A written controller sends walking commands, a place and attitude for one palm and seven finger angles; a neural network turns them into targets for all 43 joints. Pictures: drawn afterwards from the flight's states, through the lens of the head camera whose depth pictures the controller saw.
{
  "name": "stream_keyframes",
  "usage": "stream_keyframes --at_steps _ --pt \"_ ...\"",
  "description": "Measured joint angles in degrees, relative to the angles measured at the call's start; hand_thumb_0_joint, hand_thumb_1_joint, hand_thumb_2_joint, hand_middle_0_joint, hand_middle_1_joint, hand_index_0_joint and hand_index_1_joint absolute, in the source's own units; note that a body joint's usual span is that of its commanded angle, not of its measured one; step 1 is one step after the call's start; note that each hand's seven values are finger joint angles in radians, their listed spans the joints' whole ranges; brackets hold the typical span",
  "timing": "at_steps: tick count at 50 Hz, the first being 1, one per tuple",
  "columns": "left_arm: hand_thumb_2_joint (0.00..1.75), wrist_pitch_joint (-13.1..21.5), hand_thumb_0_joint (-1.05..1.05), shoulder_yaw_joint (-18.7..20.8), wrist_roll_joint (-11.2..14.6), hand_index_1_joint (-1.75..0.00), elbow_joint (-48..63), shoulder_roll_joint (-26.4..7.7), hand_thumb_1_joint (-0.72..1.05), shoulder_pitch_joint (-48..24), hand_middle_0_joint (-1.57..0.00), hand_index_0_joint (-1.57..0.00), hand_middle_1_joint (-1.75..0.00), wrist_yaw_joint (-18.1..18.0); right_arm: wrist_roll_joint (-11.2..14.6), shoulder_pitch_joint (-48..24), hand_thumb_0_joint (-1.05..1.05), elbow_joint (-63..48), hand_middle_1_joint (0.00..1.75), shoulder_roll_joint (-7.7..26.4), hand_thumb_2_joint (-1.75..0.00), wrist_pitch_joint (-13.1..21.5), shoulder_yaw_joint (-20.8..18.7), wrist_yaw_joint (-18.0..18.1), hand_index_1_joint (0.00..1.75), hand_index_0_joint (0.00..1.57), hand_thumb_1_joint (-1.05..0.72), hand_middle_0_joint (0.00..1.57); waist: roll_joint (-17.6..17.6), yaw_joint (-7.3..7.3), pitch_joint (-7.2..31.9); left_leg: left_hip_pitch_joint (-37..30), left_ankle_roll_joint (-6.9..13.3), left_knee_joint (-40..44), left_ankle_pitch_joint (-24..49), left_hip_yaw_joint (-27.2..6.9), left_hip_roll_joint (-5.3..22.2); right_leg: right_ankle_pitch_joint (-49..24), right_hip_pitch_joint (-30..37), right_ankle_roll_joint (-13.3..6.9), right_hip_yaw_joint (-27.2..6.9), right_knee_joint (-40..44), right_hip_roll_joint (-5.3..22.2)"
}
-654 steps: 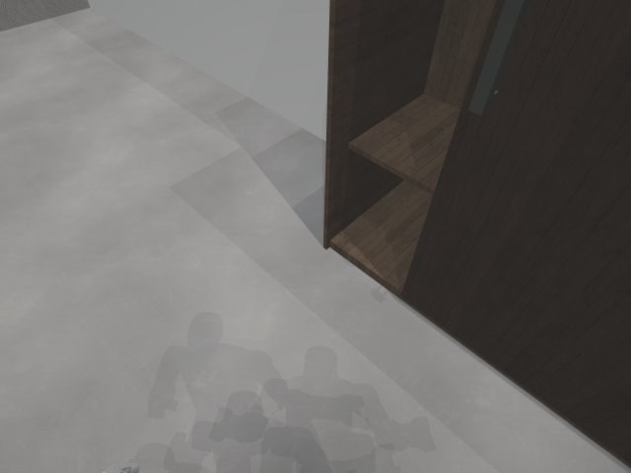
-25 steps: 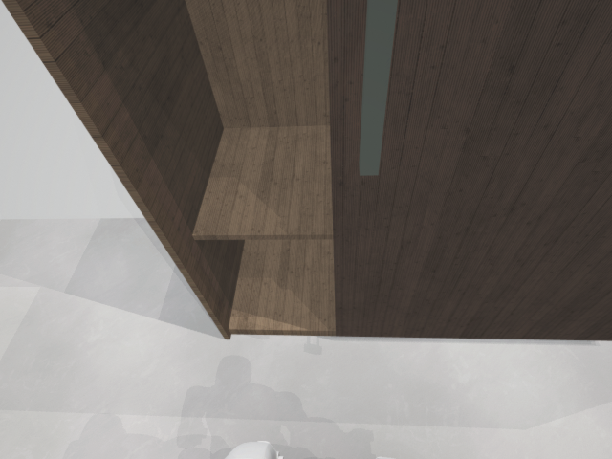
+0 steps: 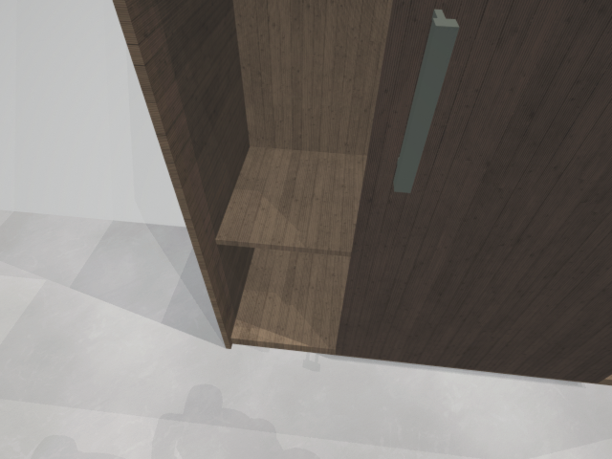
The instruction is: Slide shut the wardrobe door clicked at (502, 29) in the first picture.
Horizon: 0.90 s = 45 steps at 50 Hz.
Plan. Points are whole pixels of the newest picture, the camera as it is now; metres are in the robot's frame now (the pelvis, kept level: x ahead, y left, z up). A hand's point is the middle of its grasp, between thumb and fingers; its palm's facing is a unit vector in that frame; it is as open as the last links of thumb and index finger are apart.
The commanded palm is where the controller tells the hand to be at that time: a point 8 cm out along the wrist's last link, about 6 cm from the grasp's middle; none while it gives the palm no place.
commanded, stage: come to a stop and stand still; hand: right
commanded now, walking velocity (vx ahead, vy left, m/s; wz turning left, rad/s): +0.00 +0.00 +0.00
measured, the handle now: (418, 110) +0.55 -0.11 +0.20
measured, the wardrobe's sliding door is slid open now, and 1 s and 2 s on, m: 0.36 0.36 0.36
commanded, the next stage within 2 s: look again from close up in 0.52 s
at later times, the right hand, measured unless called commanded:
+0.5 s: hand out of the picture -0.04 -0.11 -0.18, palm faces +0.09 +0.99 -0.13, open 7.3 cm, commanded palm none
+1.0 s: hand out of the picture +0.00 -0.19 -0.18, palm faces +0.03 +0.97 -0.23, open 7.4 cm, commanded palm none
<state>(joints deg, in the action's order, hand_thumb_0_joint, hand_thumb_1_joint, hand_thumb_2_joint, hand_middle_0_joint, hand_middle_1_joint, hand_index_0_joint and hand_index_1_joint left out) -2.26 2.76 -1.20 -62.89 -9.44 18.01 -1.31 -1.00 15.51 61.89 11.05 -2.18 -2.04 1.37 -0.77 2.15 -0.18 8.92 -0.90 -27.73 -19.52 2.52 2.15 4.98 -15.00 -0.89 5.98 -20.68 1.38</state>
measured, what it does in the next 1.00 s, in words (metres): steps on the spot: left foot, then right foot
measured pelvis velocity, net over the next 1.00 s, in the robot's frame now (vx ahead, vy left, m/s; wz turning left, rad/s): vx -0.01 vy -0.01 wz -0.01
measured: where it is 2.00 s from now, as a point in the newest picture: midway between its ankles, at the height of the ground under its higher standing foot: outside the picture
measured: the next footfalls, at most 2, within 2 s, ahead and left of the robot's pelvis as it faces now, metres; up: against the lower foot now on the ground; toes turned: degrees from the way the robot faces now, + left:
left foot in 0.02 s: +0.01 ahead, +0.12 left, +0.00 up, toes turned +3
right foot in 0.32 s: +0.00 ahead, -0.10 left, +0.00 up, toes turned -4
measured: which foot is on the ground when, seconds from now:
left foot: up 0.00-0.00, down 0.02-1.00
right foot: down 0.00-0.02, up 0.04-0.30, down 0.32-1.00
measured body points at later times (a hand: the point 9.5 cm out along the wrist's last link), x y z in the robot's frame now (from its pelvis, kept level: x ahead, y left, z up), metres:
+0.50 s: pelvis -0.01 +0.04 +0.00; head +0.00 +0.03 +0.45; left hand -0.02 +0.24 -0.16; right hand -0.04 -0.16 -0.17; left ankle -0.03 +0.12 -0.74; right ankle -0.04 -0.10 -0.74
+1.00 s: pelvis -0.01 -0.01 -0.01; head -0.01 +0.00 +0.44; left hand -0.02 +0.20 -0.17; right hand +0.00 -0.24 -0.16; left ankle -0.03 +0.12 -0.74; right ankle -0.04 -0.10 -0.74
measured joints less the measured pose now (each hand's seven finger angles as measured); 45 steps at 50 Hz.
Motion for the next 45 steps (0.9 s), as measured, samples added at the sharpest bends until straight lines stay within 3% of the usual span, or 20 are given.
stream_keyframes --at_steps 5,10,14,16,23,28,33,45 --pt "0.90 -1.4 0.00 0.1 0.3 -0.30 -2.0 -0.4 0.91 2.1 -0.20 -0.20 -0.30 0.3 -0.2 1.4 0.01 1.5 0.30 -3.4 -0.90 0.6 1.2 0.6 0.30 0.20 -0.91 0.20 2.8 -0.43 1.7 -1.2 2.3 3.5 4.1 0.6 -1.0 12.8 -3.0 1.9 -2.8 -10.5 0.1" --pt "0.90 -0.9 0.00 -0.5 0.3 -0.30 -2.6 0.9 0.91 2.5 -0.20 -0.20 -0.30 0.3 0.1 1.9 0.02 2.7 0.30 -5.0 -0.90 1.6 1.6 1.1 0.30 0.20 -0.93 0.20 3.8 -0.44 1.4 -1.2 3.6 5.7 5.6 1.5 -2.9 14.0 -3.3 2.2 -4.8 -19.1 1.9" --pt "0.90 -0.2 0.00 -1.1 0.4 -0.30 -3.1 2.0 0.91 1.8 -0.20 -0.20 -0.30 -0.4 0.2 1.9 0.02 3.3 0.30 -5.5 -0.90 2.4 1.6 1.0 0.30 0.21 -0.94 0.20 4.1 -0.82 0.0 0.2 4.3 4.5 5.0 3.0 -4.3 14.7 0.4 2.6 -5.0 -14.4 2.9" --pt "0.90 0.4 0.00 -1.5 0.5 -0.30 -3.4 2.2 0.91 1.4 -0.20 -0.20 -0.30 -0.8 0.5 1.9 0.02 3.8 0.30 -5.7 -0.90 2.7 1.6 0.9 0.30 0.21 -0.94 0.20 4.4 -1.07 -0.5 1.1 4.2 3.1 4.2 3.8 -5.0 11.1 3.5 2.5 -5.3 -8.3 3.2" --pt "0.90 2.0 0.00 -2.5 0.6 -0.30 -4.1 3.8 0.91 -1.6 -0.20 -0.20 -0.30 -1.8 0.9 1.9 0.02 5.3 0.30 -5.3 -0.90 2.5 1.7 0.8 0.30 0.20 -0.92 0.20 0.3 -2.60 -1.5 -0.2 3.7 3.8 4.6 2.8 -3.6 10.5 7.0 3.2 -4.0 -3.3 1.9" --pt "0.90 1.9 0.01 -2.4 0.6 -0.30 -4.0 2.5 0.92 -2.7 -0.20 -0.20 -0.30 -2.0 0.7 1.8 0.01 5.5 0.30 -5.6 -0.90 2.6 2.0 0.6 0.30 0.20 -0.91 0.20 0.3 -2.71 -1.3 -1.2 3.4 4.6 5.0 2.5 -3.2 10.0 8.2 2.9 -3.7 -2.2 1.4" --pt "0.90 2.0 0.02 -1.9 0.4 -0.30 0.4 -0.3 0.93 -3.2 -0.20 -0.20 -0.30 -1.0 -0.2 2.5 0.01 3.5 0.30 -5.9 -0.90 4.2 2.5 1.4 0.30 0.21 -0.91 0.20 3.6 -1.72 -1.6 1.6 2.9 2.1 4.7 2.9 -4.2 13.4 2.8 1.5 -4.6 -10.2 2.3" --pt "0.90 3.3 0.01 -3.9 0.0 -0.30 0.9 0.5 0.93 0.2 -0.20 -0.20 -0.30 -0.7 0.2 1.1 0.01 1.3 0.30 -2.0 -0.90 3.0 1.9 0.6 0.30 0.20 -0.91 0.20 2.3 -1.98 0.5 3.0 0.6 -2.0 2.3 0.7 -0.1 13.0 4.6 -0.7 -2.3 -8.1 -1.8"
